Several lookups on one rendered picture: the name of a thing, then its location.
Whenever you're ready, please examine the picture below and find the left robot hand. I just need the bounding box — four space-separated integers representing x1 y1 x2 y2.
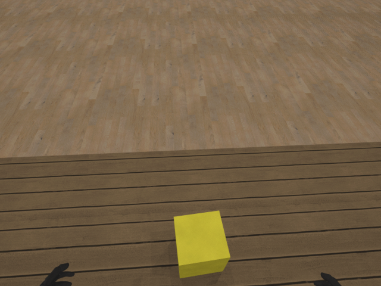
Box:
40 263 74 286

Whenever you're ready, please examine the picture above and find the right robot hand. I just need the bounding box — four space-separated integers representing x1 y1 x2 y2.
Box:
314 272 341 286

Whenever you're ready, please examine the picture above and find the carton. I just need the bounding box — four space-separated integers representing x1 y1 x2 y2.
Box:
174 211 230 278

